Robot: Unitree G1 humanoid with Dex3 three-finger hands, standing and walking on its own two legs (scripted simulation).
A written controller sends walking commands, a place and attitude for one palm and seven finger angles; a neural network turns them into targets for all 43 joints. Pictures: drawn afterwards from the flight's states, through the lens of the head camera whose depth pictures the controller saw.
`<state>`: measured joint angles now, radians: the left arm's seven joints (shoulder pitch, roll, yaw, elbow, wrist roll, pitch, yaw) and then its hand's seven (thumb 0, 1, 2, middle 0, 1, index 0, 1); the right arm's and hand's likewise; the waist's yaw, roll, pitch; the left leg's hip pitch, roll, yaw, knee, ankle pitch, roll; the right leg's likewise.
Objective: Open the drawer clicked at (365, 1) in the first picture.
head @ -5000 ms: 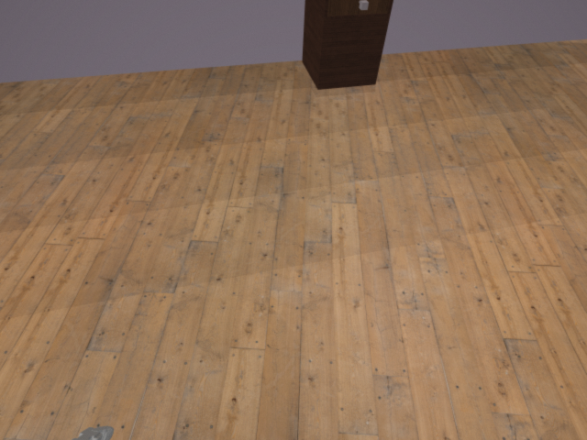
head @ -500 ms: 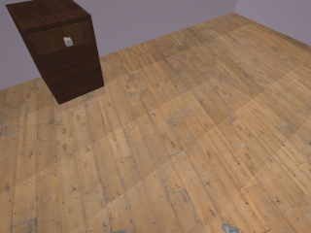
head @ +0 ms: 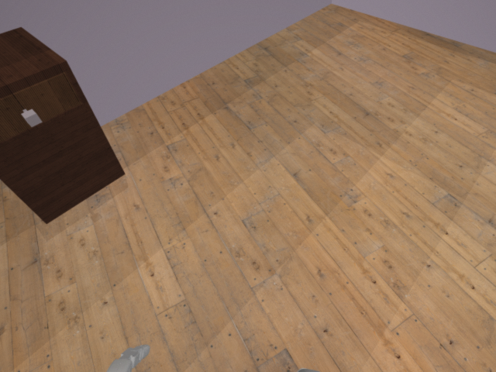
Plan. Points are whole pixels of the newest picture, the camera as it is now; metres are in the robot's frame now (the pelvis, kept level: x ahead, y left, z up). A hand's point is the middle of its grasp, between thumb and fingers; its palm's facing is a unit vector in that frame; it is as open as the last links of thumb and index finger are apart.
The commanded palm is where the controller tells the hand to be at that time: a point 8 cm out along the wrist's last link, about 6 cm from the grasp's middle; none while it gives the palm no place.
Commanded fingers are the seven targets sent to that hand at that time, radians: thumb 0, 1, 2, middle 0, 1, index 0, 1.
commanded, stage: walk to a spot facing it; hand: left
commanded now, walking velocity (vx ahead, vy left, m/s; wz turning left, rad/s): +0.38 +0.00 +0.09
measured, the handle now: (29, 115) +0.97 +0.83 -0.21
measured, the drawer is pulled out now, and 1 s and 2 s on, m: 0.00 0.00 0.00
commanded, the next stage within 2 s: turn to face it in 1.18 s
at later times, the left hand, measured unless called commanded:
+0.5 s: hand (131, 366) +0.16 +0.23 -0.17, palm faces +0.11 -0.98 -0.14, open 7.3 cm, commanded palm none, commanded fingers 0.00 0.90 0.90 -0.20 -0.30 -0.20 -0.30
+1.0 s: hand (187, 193) +0.56 +0.17 -0.15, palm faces -0.01 -0.98 -0.20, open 7.3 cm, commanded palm none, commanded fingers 0.00 0.90 0.90 -0.20 -0.30 -0.20 -0.30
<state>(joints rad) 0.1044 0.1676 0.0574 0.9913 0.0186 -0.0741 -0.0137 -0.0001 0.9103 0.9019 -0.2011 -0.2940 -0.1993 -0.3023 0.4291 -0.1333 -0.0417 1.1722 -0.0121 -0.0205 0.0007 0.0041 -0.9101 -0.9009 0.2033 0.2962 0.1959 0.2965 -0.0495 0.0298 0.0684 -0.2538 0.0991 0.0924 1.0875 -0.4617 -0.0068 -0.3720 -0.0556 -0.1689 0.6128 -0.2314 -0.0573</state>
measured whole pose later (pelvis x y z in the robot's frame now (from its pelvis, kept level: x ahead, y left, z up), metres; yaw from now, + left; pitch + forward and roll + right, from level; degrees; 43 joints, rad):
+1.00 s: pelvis +0.45 +0.00 +0.00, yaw -1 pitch -1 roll +0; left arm 0.13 0.15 0.05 1.01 0.02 -0.08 0.00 0.00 0.91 0.90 -0.20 -0.29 -0.20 -0.30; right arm 0.37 -0.14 -0.05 1.15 -0.01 -0.02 0.00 0.01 -0.91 -0.90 0.20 0.30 0.20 0.30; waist -0.04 0.03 0.08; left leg -0.36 0.11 0.07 1.23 -0.39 0.00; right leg -0.33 -0.04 -0.18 0.57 -0.23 -0.06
